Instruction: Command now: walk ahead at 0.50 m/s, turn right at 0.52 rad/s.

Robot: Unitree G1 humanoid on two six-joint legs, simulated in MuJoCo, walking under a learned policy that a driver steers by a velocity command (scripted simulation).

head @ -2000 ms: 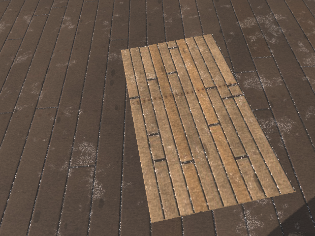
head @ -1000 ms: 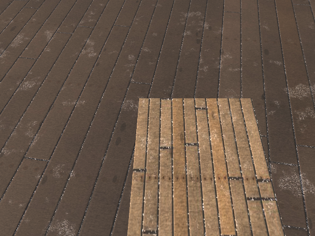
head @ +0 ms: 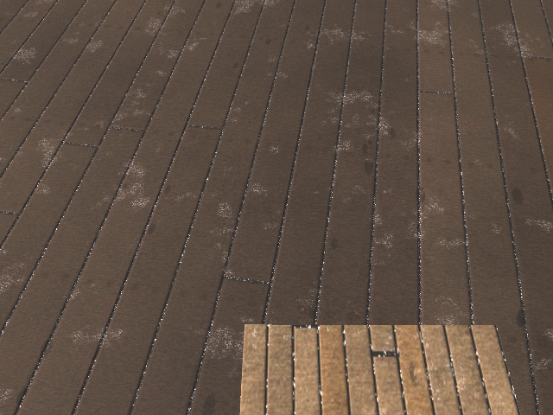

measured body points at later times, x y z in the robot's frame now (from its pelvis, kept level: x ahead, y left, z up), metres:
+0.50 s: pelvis +0.27 +0.04 +0.00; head +0.29 +0.05 +0.45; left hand +0.50 +0.25 -0.09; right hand +0.24 -0.25 -0.11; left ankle +0.27 +0.15 -0.74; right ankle +0.29 -0.13 -0.66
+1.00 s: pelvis +0.50 -0.12 +0.00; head +0.52 -0.15 +0.45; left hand +0.73 +0.06 -0.10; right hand +0.49 -0.44 -0.10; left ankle +0.67 -0.01 -0.67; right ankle +0.46 -0.18 -0.74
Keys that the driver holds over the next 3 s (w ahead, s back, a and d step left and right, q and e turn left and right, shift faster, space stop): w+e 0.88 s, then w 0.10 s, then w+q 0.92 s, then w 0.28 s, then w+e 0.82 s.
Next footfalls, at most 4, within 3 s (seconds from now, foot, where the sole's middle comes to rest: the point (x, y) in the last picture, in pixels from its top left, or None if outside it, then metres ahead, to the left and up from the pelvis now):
0.24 left None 0.31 0.14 -0.78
0.76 right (389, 401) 0.50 -0.20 -0.78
1.30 left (367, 267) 0.87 -0.18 -0.78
1.78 right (459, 217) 1.05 -0.47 -0.78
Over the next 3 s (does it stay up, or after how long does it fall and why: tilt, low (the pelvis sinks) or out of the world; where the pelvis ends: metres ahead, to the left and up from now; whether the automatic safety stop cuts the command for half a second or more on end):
stays up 1.54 -0.46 0.00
